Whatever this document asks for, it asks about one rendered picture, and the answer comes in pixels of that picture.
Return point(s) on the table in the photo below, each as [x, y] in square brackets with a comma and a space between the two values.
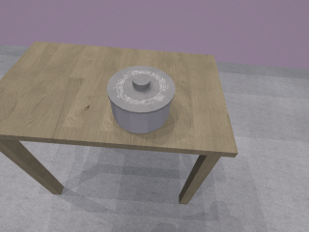
[57, 93]

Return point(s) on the lid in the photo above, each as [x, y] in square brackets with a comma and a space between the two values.
[123, 95]

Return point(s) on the knob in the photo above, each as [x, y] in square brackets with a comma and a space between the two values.
[141, 81]

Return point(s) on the pot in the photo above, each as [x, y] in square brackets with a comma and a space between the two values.
[140, 123]

